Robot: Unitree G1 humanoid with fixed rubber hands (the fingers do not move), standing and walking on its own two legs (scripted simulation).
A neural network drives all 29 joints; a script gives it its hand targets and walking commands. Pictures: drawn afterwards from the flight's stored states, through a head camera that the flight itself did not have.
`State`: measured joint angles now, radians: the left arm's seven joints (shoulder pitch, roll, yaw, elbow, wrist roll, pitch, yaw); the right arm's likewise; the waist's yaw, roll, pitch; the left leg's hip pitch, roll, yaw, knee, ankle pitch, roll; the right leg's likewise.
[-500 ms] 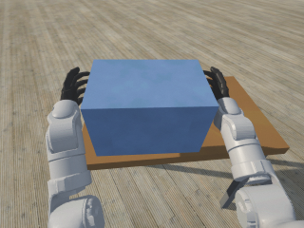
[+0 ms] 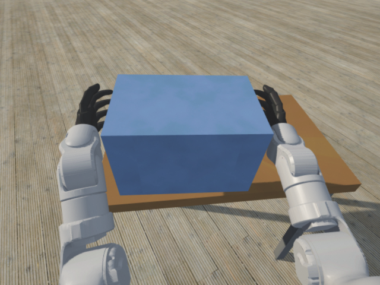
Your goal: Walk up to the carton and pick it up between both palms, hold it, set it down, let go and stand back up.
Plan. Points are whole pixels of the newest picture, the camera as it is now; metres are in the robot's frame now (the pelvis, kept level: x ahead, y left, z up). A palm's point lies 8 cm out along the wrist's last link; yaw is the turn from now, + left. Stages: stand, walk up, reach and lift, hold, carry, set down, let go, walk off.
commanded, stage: hold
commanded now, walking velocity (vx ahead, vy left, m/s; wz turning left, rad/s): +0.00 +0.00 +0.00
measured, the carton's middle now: (184, 134) +0.37 +0.00 +0.15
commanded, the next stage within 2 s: set down in 1.72 s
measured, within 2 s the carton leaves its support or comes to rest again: neither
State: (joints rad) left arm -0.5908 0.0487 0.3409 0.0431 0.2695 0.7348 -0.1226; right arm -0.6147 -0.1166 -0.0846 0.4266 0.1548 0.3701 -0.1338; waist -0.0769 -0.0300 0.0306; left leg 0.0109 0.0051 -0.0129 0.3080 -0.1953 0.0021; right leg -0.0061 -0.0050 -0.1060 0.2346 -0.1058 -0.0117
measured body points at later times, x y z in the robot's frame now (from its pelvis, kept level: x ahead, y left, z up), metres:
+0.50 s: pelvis +0.00 +0.00 +0.00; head -0.04 +0.02 +0.45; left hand +0.38 +0.19 +0.20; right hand +0.38 -0.18 +0.18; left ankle -0.01 +0.11 -0.75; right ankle +0.03 -0.11 -0.75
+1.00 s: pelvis +0.00 +0.00 +0.00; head -0.04 +0.02 +0.45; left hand +0.37 +0.19 +0.20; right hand +0.37 -0.18 +0.18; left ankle -0.01 +0.11 -0.75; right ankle +0.03 -0.11 -0.75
